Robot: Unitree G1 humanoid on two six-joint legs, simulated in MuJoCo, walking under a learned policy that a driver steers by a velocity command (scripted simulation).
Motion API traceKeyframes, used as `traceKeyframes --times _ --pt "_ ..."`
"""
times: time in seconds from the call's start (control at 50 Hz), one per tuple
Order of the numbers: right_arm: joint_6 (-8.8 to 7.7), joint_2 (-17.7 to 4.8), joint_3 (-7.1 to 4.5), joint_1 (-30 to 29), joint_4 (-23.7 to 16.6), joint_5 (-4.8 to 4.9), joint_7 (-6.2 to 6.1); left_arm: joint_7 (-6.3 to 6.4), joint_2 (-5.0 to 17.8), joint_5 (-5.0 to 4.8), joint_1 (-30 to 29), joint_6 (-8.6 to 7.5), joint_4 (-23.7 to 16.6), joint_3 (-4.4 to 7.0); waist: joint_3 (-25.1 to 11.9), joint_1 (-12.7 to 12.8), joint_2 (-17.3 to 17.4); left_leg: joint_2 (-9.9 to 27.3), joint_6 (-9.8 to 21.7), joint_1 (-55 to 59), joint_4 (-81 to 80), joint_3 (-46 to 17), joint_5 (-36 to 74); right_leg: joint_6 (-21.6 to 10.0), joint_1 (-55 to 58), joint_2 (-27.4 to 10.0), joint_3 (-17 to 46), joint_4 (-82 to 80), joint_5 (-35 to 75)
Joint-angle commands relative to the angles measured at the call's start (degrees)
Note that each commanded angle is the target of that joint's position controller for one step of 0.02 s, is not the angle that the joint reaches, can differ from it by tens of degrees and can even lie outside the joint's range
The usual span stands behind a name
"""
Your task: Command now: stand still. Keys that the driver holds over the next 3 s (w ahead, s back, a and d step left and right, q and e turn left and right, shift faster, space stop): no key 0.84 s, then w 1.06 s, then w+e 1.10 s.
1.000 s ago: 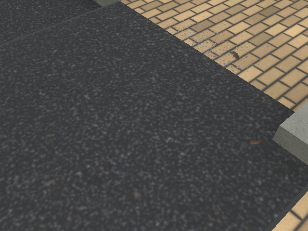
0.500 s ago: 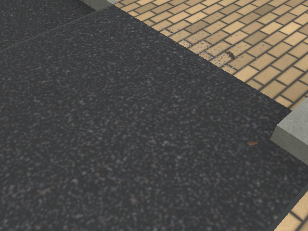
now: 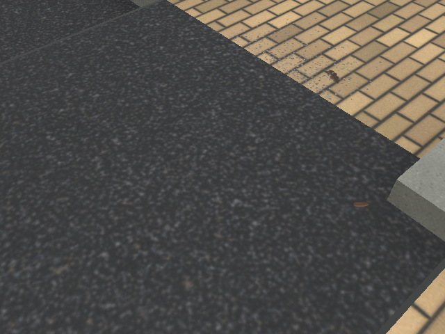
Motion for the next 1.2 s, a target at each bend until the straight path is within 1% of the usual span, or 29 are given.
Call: traceKeyframes --times 0.02,0.2,0.34,0.56,0.84,0.86,0.88,0.9,0.92,0.94,0.96,0.98,1.0,1.02,1.04,1.06,1.08,1.1,1.12,1.14,1.16,1.18,1.2 --pt "-0.47 -4.9 -0.80 4.1 -0.2 -0.08 -0.14 0.35 5.5 0.05 2.5 -0.04 -1.0 0.90 0.9 -0.1 -0.5 -0.1 1.1 -5.2 -3.2 0.6 12.2 -0.8 2.7 -3.1 2.9 -3.7 14.9" --pt "-1.13 -3.9 -0.68 5.9 0.7 -0.18 -0.09 0.60 5.1 0.08 2.8 0.23 -1.2 0.75 2.0 -0.1 -0.4 -0.3 1.2 -7.1 -3.4 0.8 8.3 -0.5 0.9 -2.8 2.9 -4.4 7.7" --pt "-1.49 -3.1 -0.61 7.4 0.9 -0.20 -0.03 0.67 4.7 0.06 3.5 0.22 -1.3 0.53 2.5 -0.1 -0.4 -0.4 1.4 -8.1 -3.4 0.9 6.7 -0.5 -0.3 -2.8 3.1 -4.7 4.8" --pt "-1.78 -2.3 -0.66 9.0 0.7 -0.16 0.08 0.69 4.1 0.00 4.8 0.02 -1.3 0.18 2.5 -0.2 -0.4 -0.5 1.7 -8.7 -3.2 0.8 6.5 -0.5 -1.0 -2.9 3.1 -4.4 4.4" --pt "-1.85 -1.8 -0.83 9.9 0.1 -0.11 0.17 0.70 3.7 -0.08 5.9 -0.22 -1.5 -0.06 2.1 -0.2 -0.4 -0.5 1.8 -8.9 -2.9 0.7 7.4 -0.6 -1.1 -2.9 3.1 -3.8 6.1" --pt "-1.78 -1.1 -0.70 11.1 0.7 -0.10 0.14 0.76 3.3 -0.03 6.9 -0.16 -0.9 -0.17 0.7 -0.3 -0.7 -1.3 2.0 -8.3 -2.7 1.6 2.6 -0.7 -0.5 -2.5 2.8 -4.3 -0.2" --pt "-1.68 -1.2 -0.84 11.3 0.8 0.21 0.00 0.92 4.1 -0.38 7.2 -0.02 -0.8 0.16 1.3 -0.2 -1.4 -2.6 2.5 -9.4 -0.9 2.9 -4.7 -1.4 -1.5 -2.1 2.9 -4.4 -9.9" --pt "-1.71 -1.7 -1.07 10.9 0.2 0.43 -0.17 1.07 5.5 -0.84 7.5 0.02 -0.9 0.67 2.5 0.0 -2.5 -3.5 3.5 -11.6 1.5 3.8 -12.4 -2.6 -3.3 -2.7 4.2 -5.0 -20.6" --pt "-2.01 -1.8 -1.14 9.9 -0.7 0.47 -0.22 1.10 6.5 -1.13 8.1 -0.20 -1.1 1.00 4.7 0.3 -3.9 -3.4 4.4 -15.0 3.8 3.9 -16.9 -4.2 -5.0 -5.1 7.6 -6.9 -28.5" --pt "-2.68 -0.9 -0.99 8.7 -1.7 0.54 -0.06 0.96 7.5 -1.35 9.8 -0.75 -1.1 1.39 6.1 1.2 -6.2 -3.1 4.9 -18.8 7.6 4.1 -16.7 -6.4 -4.5 -9.0 13.3 -9.7 -33.2" --pt "-3.58 0.5 -0.69 7.7 -2.5 0.69 0.32 0.76 9.1 -1.48 12.0 -1.39 -0.9 1.98 6.0 1.8 -9.4 -3.2 4.9 -21.2 13.2 5.5 -12.4 -9.0 -2.8 -14.0 20.7 -13.4 -35.7" --pt "-4.40 0.8 -0.64 6.7 -3.1 0.72 0.86 0.68 10.4 -1.38 13.3 -1.92 -0.7 2.56 5.6 2.1 -11.0 -1.8 5.3 -20.4 19.1 4.7 -8.8 -11.9 -4.4 -18.8 27.8 -16.8 -35.5" --pt "-4.97 0.0 -1.03 6.4 -3.5 0.96 1.37 0.66 10.4 -0.91 11.9 -2.43 -1.5 2.63 5.8 1.2 -9.9 -0.3 6.2 -20.4 23.4 3.2 -9.4 -13.2 -6.4 -21.0 30.8 -18.3 -33.6" --pt "-5.36 -0.2 -1.24 6.7 -3.7 1.23 1.74 0.50 10.2 -0.76 9.3 -2.90 -2.7 2.57 5.8 -0.1 -9.2 0.9 7.1 -20.0 24.6 2.0 -12.0 -12.9 -7.7 -21.3 30.3 -18.6 -31.1" --pt "-5.67 -0.1 -1.34 8.0 -3.7 1.44 1.92 0.34 10.1 -1.38 5.9 -3.16 -4.1 2.53 5.6 -2.0 -8.9 1.8 8.2 -16.9 20.0 1.6 -12.8 -11.1 -9.8 -20.0 26.8 -18.3 -28.3" --pt "-5.98 0.4 -1.44 11.3 -2.6 1.50 1.94 0.18 10.2 -2.36 1.1 -3.08 -5.7 2.51 5.6 -4.9 -8.7 1.4 9.3 -8.5 9.6 3.0 -9.4 -8.4 -14.4 -16.5 20.2 -16.8 -24.5" --pt "-6.12 0.7 -1.82 15.0 -0.2 1.04 1.90 -0.03 9.8 -2.88 -1.0 -2.73 -6.3 2.51 5.4 -6.6 -6.8 -2.1 8.7 0.6 2.0 6.6 -2.1 -6.4 -18.8 -11.7 13.2 -12.2 -20.7" --pt "-5.91 -0.8 -2.58 18.9 1.7 0.38 1.91 -0.12 8.4 -2.79 -1.0 -2.62 -6.6 2.23 4.7 -7.3 -2.4 -2.7 7.6 5.8 -0.5 5.6 0.7 -4.6 -21.4 -7.5 7.9 -3.9 -16.8" --pt "-5.88 -4.2 -3.64 25.8 2.8 0.24 1.77 -0.68 4.7 -2.02 -1.7 -3.07 -7.5 1.16 0.9 -8.9 9.6 8.1 9.7 12.5 -7.8 -10.1 -6.9 -1.8 -27.2 -2.9 1.0 15.2 -11.4" --pt "-6.53 -10.4 -4.67 29.4 1.9 0.48 2.50 -0.83 2.9 -1.76 -2.3 -4.24 -9.6 0.76 1.9 -9.0 18.7 19.6 16.7 14.7 -16.7 -32.7 -16.7 -1.4 -38.8 1.1 -0.2 28.7 -15.7" --pt "-7.58 -8.6 -3.89 25.9 1.3 -0.40 2.65 -1.00 3.7 -2.66 -3.5 -5.02 -10.2 0.76 5.6 -6.7 13.0 23.0 19.5 9.3 -18.6 -39.4 -23.4 -2.7 -42.8 -2.4 5.1 38.8 -14.8" --pt "-8.26 -5.5 -2.92 20.6 -0.5 0.00 2.79 -1.43 4.8 -3.06 -2.5 -5.61 -10.1 0.81 8.1 -4.0 7.0 21.0 17.8 8.8 -18.0 -34.0 -21.4 -3.5 -46.0 -5.1 6.8 42.5 -8.2" --pt "-8.41 -4.9 -2.53 16.8 -1.7 0.32 3.26 -1.69 5.6 -2.36 -1.3 -6.04 -9.2 1.08 7.1 -2.5 4.6 17.8 15.3 8.8 -17.6 -26.8 -14.0 -3.6 -45.5 -6.4 6.1 42.3 -2.9"
Next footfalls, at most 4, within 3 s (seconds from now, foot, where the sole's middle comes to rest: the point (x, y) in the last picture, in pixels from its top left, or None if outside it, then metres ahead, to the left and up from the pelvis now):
1.56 right None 0.41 -0.08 -0.78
2.10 left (186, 268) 0.72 0.16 -0.78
2.66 right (277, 214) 0.93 -0.15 -0.78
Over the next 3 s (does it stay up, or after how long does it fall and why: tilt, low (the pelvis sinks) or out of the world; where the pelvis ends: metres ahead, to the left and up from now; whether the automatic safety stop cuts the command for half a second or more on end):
stays up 0.98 -0.09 0.01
